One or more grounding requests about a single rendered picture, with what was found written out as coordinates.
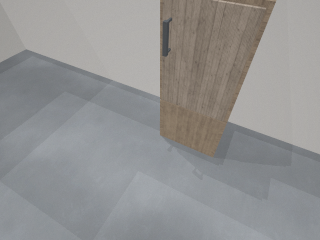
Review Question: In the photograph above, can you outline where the cupboard door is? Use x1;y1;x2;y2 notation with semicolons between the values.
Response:
161;0;266;122

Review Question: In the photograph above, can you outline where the handle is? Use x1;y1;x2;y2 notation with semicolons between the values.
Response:
162;17;172;57

